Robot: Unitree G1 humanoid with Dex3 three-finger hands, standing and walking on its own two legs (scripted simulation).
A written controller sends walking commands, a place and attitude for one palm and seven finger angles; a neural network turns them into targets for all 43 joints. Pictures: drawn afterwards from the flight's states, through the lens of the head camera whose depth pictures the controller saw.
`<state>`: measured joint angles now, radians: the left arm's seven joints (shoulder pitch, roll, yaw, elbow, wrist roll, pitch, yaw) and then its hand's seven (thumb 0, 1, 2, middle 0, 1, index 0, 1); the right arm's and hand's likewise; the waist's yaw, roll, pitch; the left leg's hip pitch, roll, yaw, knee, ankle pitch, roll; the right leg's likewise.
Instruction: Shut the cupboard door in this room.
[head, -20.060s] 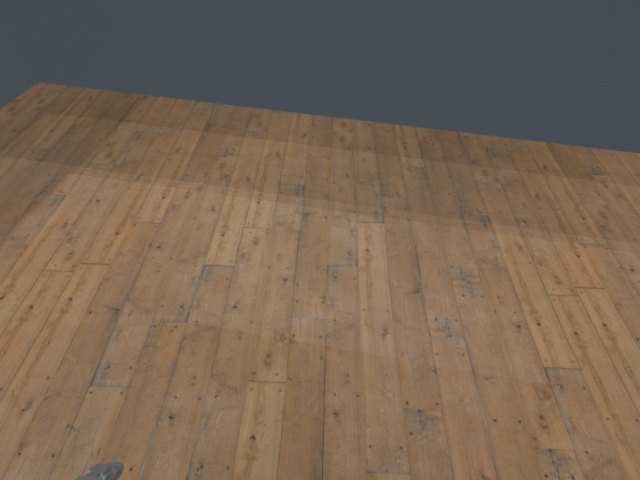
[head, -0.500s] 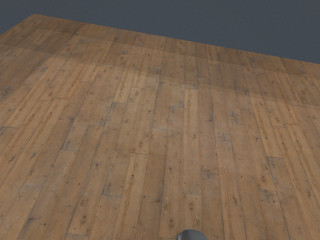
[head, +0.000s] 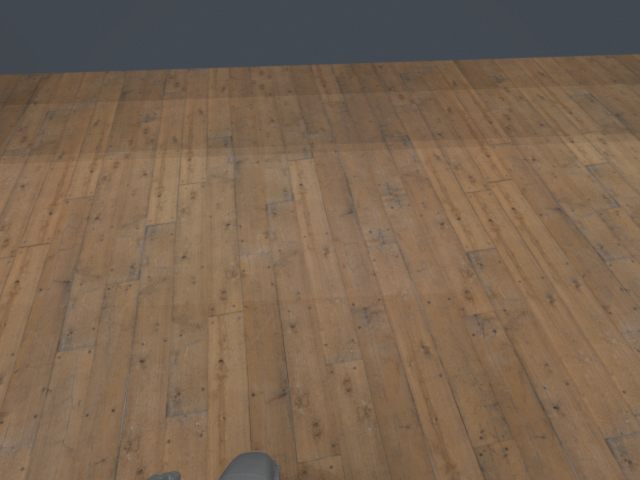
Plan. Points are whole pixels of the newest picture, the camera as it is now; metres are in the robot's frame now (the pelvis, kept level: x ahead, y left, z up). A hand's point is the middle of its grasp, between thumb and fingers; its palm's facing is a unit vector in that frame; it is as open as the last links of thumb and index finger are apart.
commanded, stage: turn or walk to find it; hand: left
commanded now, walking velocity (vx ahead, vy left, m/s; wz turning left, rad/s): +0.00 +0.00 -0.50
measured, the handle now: out of the picture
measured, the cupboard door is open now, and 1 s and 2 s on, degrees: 93 93 93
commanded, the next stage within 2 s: none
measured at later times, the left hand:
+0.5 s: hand out of the picture +0.11 +0.23 -0.17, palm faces -0.23 -0.95 -0.24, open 7.4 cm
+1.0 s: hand out of the picture +0.13 +0.11 -0.16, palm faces -0.46 -0.85 -0.24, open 7.4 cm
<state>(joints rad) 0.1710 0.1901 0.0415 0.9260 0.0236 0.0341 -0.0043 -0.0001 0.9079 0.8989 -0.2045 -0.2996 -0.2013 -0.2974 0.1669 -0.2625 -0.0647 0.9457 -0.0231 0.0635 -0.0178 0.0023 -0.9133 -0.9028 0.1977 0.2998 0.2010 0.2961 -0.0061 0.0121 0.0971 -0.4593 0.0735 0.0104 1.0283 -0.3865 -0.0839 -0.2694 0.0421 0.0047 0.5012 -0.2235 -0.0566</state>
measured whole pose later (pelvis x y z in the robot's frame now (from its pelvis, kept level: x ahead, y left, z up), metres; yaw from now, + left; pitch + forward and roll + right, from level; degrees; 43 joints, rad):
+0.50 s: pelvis -0.01 +0.04 +0.00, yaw -16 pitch +0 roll -1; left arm 0.17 0.27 0.09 0.96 0.02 0.09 -0.02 0.00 0.91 0.90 -0.20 -0.30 -0.19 -0.30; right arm 0.23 -0.16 -0.03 0.94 -0.02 0.00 -0.02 0.00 -0.91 -0.90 0.20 0.30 0.21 0.30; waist 0.00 -0.02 0.08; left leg -0.19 0.10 0.20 0.49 -0.29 0.01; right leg -0.46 -0.05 -0.01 1.06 -0.43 0.08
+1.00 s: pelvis -0.03 -0.02 +0.00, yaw -29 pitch +0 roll +1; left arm 0.17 0.19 0.04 0.94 0.02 0.02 0.00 0.00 0.91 0.90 -0.21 -0.30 -0.20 -0.30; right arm 0.17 -0.26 -0.06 0.95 -0.02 0.06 -0.02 0.00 -0.91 -0.90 0.20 0.30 0.20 0.30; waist -0.01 0.02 0.08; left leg -0.48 0.08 0.00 1.03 -0.37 -0.10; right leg -0.25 0.06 0.02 0.48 -0.24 -0.07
